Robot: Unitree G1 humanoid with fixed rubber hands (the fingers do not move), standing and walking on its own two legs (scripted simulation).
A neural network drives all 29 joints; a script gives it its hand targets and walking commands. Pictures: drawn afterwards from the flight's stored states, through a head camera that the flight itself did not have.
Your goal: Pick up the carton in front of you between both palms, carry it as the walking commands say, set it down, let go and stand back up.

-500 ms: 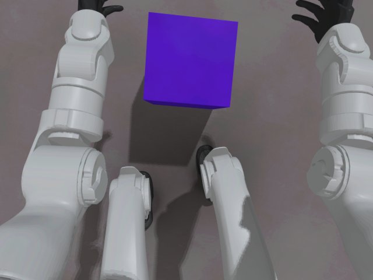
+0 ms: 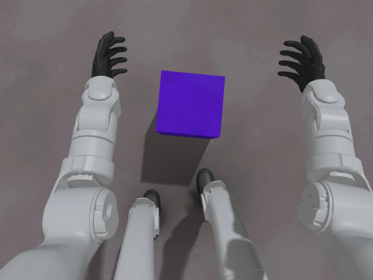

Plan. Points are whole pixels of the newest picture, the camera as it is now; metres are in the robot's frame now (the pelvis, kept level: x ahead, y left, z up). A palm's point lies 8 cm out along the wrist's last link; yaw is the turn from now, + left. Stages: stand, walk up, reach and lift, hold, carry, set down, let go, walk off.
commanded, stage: let go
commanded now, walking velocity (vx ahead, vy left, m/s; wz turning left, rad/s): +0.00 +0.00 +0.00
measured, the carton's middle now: (189, 109) +0.48 -0.08 -0.53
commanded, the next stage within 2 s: stand in 1.22 s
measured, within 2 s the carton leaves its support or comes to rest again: neither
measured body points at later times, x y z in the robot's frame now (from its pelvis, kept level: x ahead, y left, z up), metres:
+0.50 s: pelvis +0.06 +0.00 +0.10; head +0.21 -0.01 +0.52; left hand +0.35 +0.18 -0.01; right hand +0.29 -0.26 +0.00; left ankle +0.04 +0.15 -0.62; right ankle +0.09 -0.11 -0.62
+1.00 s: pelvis +0.09 +0.04 +0.12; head +0.11 +0.03 +0.57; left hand +0.27 +0.26 +0.05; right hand +0.26 -0.20 +0.04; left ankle +0.04 +0.15 -0.62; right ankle +0.09 -0.11 -0.62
